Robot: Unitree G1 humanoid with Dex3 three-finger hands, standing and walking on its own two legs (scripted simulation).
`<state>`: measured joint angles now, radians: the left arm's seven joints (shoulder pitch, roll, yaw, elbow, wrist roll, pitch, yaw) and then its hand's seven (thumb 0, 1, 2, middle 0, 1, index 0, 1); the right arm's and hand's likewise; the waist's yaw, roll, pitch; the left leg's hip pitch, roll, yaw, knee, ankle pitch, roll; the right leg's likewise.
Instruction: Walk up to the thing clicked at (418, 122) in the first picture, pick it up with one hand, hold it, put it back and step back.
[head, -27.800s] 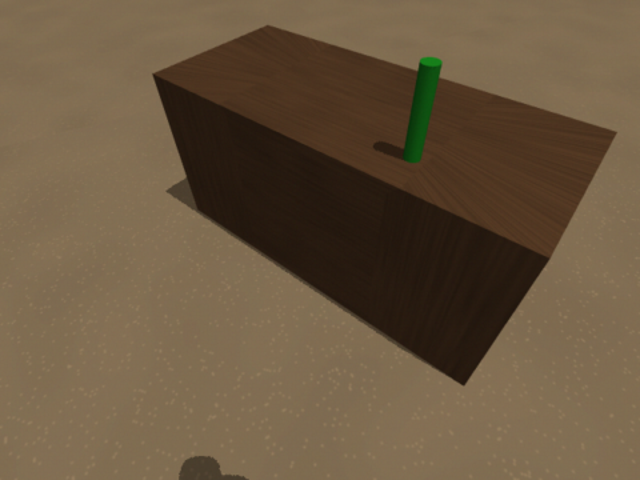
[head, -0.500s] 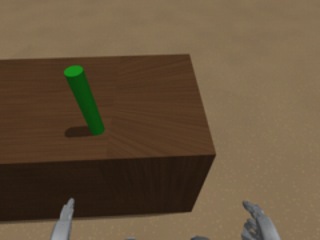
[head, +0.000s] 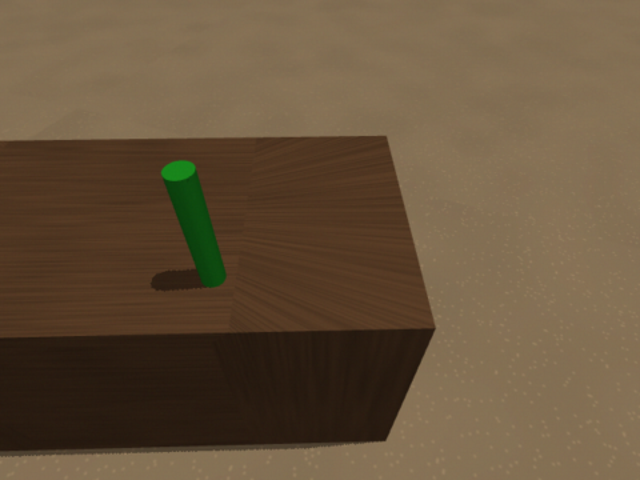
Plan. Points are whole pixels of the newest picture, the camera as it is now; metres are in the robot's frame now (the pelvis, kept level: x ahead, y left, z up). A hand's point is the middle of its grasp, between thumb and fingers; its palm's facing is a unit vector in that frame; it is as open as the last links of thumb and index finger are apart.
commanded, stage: stand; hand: left
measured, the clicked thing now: (198, 231) +0.49 +0.20 +0.02
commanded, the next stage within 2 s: none
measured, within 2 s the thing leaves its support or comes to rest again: neither
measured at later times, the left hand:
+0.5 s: hand out of the picture +0.04 +0.24 -0.14, palm faces -0.01 -0.94 -0.34, open 7.4 cm
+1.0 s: hand out of the picture +0.07 +0.24 -0.13, palm faces -0.03 -0.94 -0.34, open 7.3 cm
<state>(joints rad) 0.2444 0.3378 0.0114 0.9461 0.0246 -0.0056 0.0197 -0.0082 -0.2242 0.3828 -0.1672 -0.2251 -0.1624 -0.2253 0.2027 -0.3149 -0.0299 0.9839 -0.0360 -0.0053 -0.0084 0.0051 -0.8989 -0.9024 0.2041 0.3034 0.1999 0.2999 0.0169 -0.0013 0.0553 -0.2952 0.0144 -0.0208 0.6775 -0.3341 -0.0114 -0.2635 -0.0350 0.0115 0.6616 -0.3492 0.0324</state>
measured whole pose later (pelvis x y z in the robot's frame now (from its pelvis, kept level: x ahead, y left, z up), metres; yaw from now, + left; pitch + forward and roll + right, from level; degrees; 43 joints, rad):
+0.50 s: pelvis -0.01 -0.01 +0.02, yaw +0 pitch -5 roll +0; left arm 0.15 0.33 0.00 1.14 0.02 -0.02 0.01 0.00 0.89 0.89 -0.21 -0.30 -0.20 -0.30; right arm 0.14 -0.34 -0.02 1.14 -0.02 0.00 0.00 0.00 -0.90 -0.90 0.20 0.30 0.20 0.30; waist 0.00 0.01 0.07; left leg -0.14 0.02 -0.02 0.40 -0.18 -0.03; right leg -0.12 -0.03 0.00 0.40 -0.20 0.03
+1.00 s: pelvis +0.00 +0.00 +0.03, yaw -1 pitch -3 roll +0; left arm 0.12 0.33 0.00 1.16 0.01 -0.01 0.00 0.00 0.91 0.90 -0.21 -0.30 -0.20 -0.30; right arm 0.11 -0.34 -0.01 1.16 -0.01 -0.01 0.00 0.00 -0.90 -0.90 0.20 0.30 0.20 0.30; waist 0.00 0.01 0.08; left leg -0.12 0.02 -0.01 0.35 -0.17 -0.02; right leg -0.11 -0.03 0.02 0.36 -0.20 0.03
